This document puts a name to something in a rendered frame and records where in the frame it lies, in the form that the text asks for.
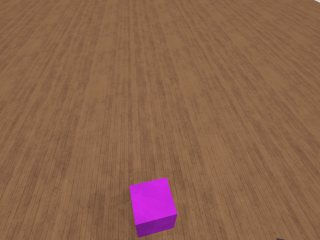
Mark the carton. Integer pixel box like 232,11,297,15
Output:
129,177,177,238

